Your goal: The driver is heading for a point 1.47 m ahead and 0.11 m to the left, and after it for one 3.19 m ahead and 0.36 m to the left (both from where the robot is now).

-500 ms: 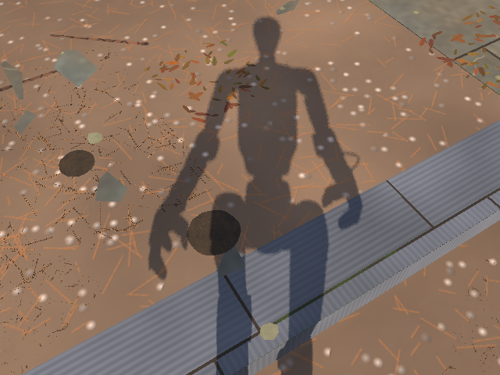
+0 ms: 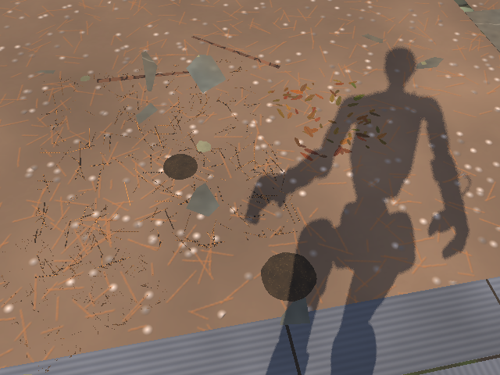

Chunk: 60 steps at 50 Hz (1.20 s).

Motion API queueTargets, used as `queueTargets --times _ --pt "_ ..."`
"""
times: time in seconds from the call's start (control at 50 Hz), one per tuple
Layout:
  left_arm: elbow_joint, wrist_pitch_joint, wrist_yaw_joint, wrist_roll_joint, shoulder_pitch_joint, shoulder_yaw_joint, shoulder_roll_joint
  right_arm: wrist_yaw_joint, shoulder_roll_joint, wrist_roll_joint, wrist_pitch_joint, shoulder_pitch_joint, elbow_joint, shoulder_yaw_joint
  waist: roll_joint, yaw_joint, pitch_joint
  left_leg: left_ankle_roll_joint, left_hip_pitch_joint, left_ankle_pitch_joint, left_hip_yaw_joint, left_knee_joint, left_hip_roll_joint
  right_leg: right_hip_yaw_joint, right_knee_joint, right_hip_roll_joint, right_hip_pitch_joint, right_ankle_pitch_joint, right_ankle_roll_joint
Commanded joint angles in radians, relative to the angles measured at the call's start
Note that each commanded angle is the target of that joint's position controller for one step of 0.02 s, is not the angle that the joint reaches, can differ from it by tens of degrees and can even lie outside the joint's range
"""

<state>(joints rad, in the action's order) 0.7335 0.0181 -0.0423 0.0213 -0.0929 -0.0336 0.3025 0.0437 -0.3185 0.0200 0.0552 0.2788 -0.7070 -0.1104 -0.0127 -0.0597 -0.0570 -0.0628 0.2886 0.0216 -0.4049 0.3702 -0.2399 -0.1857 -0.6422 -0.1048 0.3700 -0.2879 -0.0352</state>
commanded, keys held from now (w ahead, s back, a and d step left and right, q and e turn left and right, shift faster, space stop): q+shift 0.18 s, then shift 0.82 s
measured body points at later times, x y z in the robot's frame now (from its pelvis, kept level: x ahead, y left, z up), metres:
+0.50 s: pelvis +0.00 -0.02 +0.00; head +0.04 -0.01 +0.44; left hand +0.02 +0.28 -0.11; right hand +0.27 -0.19 -0.09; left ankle -0.05 +0.10 -0.73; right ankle +0.05 -0.14 -0.74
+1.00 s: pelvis +0.00 -0.02 -0.01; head +0.01 -0.02 +0.44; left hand +0.01 +0.26 -0.12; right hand +0.21 -0.19 -0.13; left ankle -0.05 +0.09 -0.74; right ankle +0.04 -0.14 -0.74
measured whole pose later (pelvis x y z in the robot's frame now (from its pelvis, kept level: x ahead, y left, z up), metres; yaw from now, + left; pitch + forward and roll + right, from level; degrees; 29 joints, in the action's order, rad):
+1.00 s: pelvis +0.00 -0.02 -0.01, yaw +22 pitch +0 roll +0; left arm 0.79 0.02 -0.02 -0.01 -0.23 -0.02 0.23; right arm 0.01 -0.22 -0.02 0.01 0.20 -0.75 -0.02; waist -0.02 0.01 0.00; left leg 0.00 0.24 0.30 -0.03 0.55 -0.02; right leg 0.00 -0.56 0.04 0.23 -0.32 -0.03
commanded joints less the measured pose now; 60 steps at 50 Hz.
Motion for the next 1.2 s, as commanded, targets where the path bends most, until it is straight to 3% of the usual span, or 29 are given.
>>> queueTargets --times 0.02,0.04,0.06,0.08,0.1,0.12,0.14,0.16,0.18,0.2,0.28,0.36,0.42,0.46,0.5,0.52,0.54,0.56,0.58,0.6,0.66,0.74,0.78,0.82,0.84,0.86,0.88,0.92,1.2 --pt "-0.049 0.045 0.002 0.015 -0.007 -0.048 0.112 0.009 -0.135 0.008 -0.009 -0.043 0.118 -0.029 -0.173 0.038 0.089 -0.032 -0.087 0.406 -0.34 -0.106 0.227 -0.004 0.213 0.013 -0.114 0.058 -0.006" --pt "-0.036 0.044 0.003 0.015 -0.033 -0.055 0.113 0.003 -0.123 0.021 -0.009 -0.045 0.126 -0.025 -0.128 0.054 0.089 -0.012 -0.045 0.481 -0.314 -0.053 0.185 0.004 0.319 0.042 -0.188 0.137 0.004" --pt "-0.039 0.035 0.001 0.006 -0.033 -0.059 0.123 -0.003 -0.096 0.029 -0.009 0.003 0.122 -0.017 -0.056 0.035 0.138 0.017 0.01 0.584 -0.233 0.06 0.13 -0.034 0.348 0.134 -0.286 0.159 0.041" --pt "-0.053 0.021 0.0 -0.018 -0.042 -0.059 0.15 -0.005 -0.042 0.025 -0.005 0.058 0.112 -0.002 0.084 0.008 0.188 0.046 0.099 0.609 -0.061 0.334 0.036 -0.162 0.344 0.317 -0.359 0.224 0.113" --pt "-0.069 0.018 0.011 -0.071 0.008 -0.062 0.189 -0.012 -0.097 0.03 -0.01 0.032 0.163 -0.02 0.326 -0.019 0.152 0.087 0.261 0.649 0.131 0.594 -0.008 -0.36 0.398 0.477 -0.256 0.296 0.247" --pt "-0.101 0.021 0.009 -0.071 0.092 -0.056 0.122 -0.017 -0.193 0.008 -0.011 0.032 0.149 -0.038 0.277 -0.028 0.08 0.13 0.305 0.572 0.174 0.795 0.097 -0.292 0.416 0.476 -0.173 0.289 0.255" --pt "-0.122 0.018 -0.001 -0.055 0.136 -0.041 0.069 -0.016 -0.203 0.001 -0.001 0.051 0.125 -0.041 0.19 -0.028 0.061 0.138 0.317 0.497 0.209 0.91 0.117 -0.166 0.384 0.404 -0.148 0.249 0.218" --pt "-0.144 0.012 -0.01 -0.039 0.141 -0.03 0.051 -0.014 -0.16 -0.01 0.011 0.077 0.109 -0.03 0.105 -0.022 0.066 0.15 0.324 0.439 0.226 1.01 0.123 -0.078 0.359 0.344 -0.135 0.232 0.201" --pt "-0.153 0.009 -0.017 -0.027 0.143 -0.029 0.067 -0.016 -0.144 -0.013 0.014 0.091 0.114 -0.021 0.063 -0.021 0.042 0.158 0.354 0.384 0.241 1.069 0.141 -0.032 0.352 0.33 -0.118 0.25 0.203" --pt "-0.151 0.005 -0.023 -0.031 0.109 -0.027 0.081 -0.018 -0.123 -0.008 0.009 0.053 0.136 -0.01 0.045 0.002 0.028 0.167 0.37 0.344 0.276 1.069 0.166 0.005 0.348 0.307 -0.111 0.279 0.219" --pt "-0.12 -0.017 -0.019 -0.047 -0.059 -0.039 0.116 -0.017 -0.07 0.001 -0.017 -0.11 0.216 0.023 0.114 0.105 0.078 0.214 0.447 0.325 0.324 0.832 0.23 0.023 0.322 0.319 -0.317 0.451 0.29" --pt "-0.128 -0.021 0.005 -0.031 -0.031 -0.059 0.156 -0.027 -0.035 -0.014 -0.025 -0.118 0.219 0.045 0.154 0.095 0.146 0.196 0.274 0.385 0.37 0.602 0.259 0.065 0.298 0.347 -0.305 0.534 0.298" --pt "-0.115 -0.019 0.02 -0.016 -0.044 -0.06 0.156 -0.031 -0.047 -0.012 -0.023 -0.12 0.207 0.046 0.187 0.098 0.158 0.159 0.148 0.383 0.408 0.431 0.246 0.065 0.284 0.366 -0.275 0.528 0.296" --pt "-0.096 -0.015 0.022 -0.003 -0.063 -0.056 0.149 -0.035 -0.046 -0.011 -0.02 -0.105 0.193 0.044 0.196 0.085 0.158 0.116 0.071 0.329 0.413 0.256 0.234 0.054 0.246 0.374 -0.278 0.522 0.279" --pt "-0.062 -0.01 0.021 0.013 -0.11 -0.043 0.116 -0.039 -0.051 -0.013 -0.023 -0.066 0.165 0.042 0.169 0.056 0.152 0.049 -0.117 0.092 0.419 -0.047 0.216 0.092 0.183 0.335 -0.199 0.462 0.204" --pt "-0.053 0.002 0.027 -0.008 -0.153 -0.027 0.073 -0.032 -0.088 -0.021 -0.02 -0.042 0.168 0.037 0.081 0.064 0.216 0.014 -0.306 -0.07 0.295 -0.035 0.318 0.134 0.107 0.29 -0.084 0.29 0.121" --pt "-0.084 0.02 0.047 -0.063 -0.167 0.004 -0.002 -0.019 -0.169 -0.039 -0.01 -0.043 0.18 0.025 -0.213 0.101 0.257 -0.093 -0.454 -0.447 0.075 0.062 0.549 0.234 -0.063 0.195 0.128 -0.172 0.028" --pt "-0.099 0.019 0.039 -0.045 -0.069 -0.013 0.049 -0.027 -0.087 -0.061 -0.025 -0.053 0.174 0.044 -0.204 0.029 0.251 -0.231 -0.288 -0.345 0.032 0.012 0.617 0.189 -0.152 0.18 0.147 -0.329 -0.017" --pt "-0.09 0.01 0.034 -0.02 -0.048 -0.031 0.102 -0.038 -0.06 -0.066 -0.044 -0.087 0.172 0.054 -0.144 0.031 0.191 -0.224 -0.215 -0.239 0.079 -0.018 0.562 0.165 -0.234 0.19 0.124 -0.314 -0.031" --pt "-0.075 -0.001 0.03 -0.015 -0.062 -0.037 0.099 -0.039 -0.053 -0.058 -0.056 -0.132 0.161 0.054 -0.136 0.052 0.159 -0.185 -0.175 -0.166 0.13 -0.022 0.508 0.158 -0.253 0.191 0.124 -0.267 -0.04" --pt "-0.038 -0.028 0.017 -0.029 -0.136 -0.042 0.086 -0.04 -0.068 -0.041 -0.067 -0.199 0.153 0.052 -0.127 0.09 0.11 -0.151 -0.045 -0.2 0.211 -0.017 0.447 0.164 -0.279 0.175 0.036 -0.163 -0.068" --pt "-0.043 -0.02 0.017 -0.022 -0.112 -0.021 0.038 -0.038 -0.027 -0.039 -0.062 -0.174 0.123 0.062 -0.139 0.061 0.122 -0.155 -0.078 -0.165 0.208 0.019 0.429 0.178 -0.076 0.167 -0.028 -0.13 -0.053" --pt "-0.031 -0.014 0.02 -0.025 -0.138 -0.015 0.027 -0.038 -0.01 -0.03 -0.062 -0.179 0.106 0.069 -0.121 0.088 0.129 -0.13 -0.067 -0.081 0.204 0.036 0.411 0.191 0.139 0.156 -0.128 0.041 -0.033" --pt "-0.033 -0.008 0.019 -0.049 -0.151 -0.019 0.083 -0.04 0.01 -0.038 -0.075 -0.11 0.072 0.076 -0.036 0.07 0.124 -0.039 -0.005 0.134 0.227 0.055 0.345 0.107 0.218 0.218 -0.254 0.34 0.002" --pt "-0.02 -0.008 0.018 -0.035 -0.142 -0.038 0.155 -0.046 -0.008 -0.047 -0.08 -0.067 0.072 0.068 0.08 0.015 0.098 -0.004 0.012 0.206 0.279 0.038 0.289 0.124 0.163 0.221 -0.225 0.294 0.041" --pt "-0.018 -0.005 0.024 -0.026 -0.133 -0.032 0.102 -0.043 -0.022 -0.049 -0.078 -0.112 0.064 0.067 0.072 0.058 0.083 0.027 -0.035 0.232 0.317 0.062 0.259 0.133 0.179 0.2 -0.145 0.148 0.061" --pt "-0.015 0.0 0.027 -0.034 -0.129 -0.022 0.068 -0.039 -0.024 -0.04 -0.075 -0.144 0.063 0.063 0.061 0.069 0.059 0.033 -0.039 0.231 0.324 0.08 0.255 0.134 0.196 0.19 -0.116 0.09 0.053" --pt "-0.01 0.012 0.025 -0.039 -0.117 -0.014 0.043 -0.029 -0.002 -0.035 -0.064 -0.149 0.056 0.065 0.076 0.069 0.054 0.03 -0.04 0.185 0.322 0.091 0.258 0.144 0.203 0.179 -0.11 0.096 0.034" --pt "0.053 0.024 0.02 -0.029 -0.135 -0.002 0.013 -0.009 0.009 -0.028 -0.056 -0.055 -0.079 0.051 0.009 0.063 0.059 0.051 -0.082 0.073 0.329 0.106 0.26 0.165 0.186 0.158 -0.126 0.139 0.041"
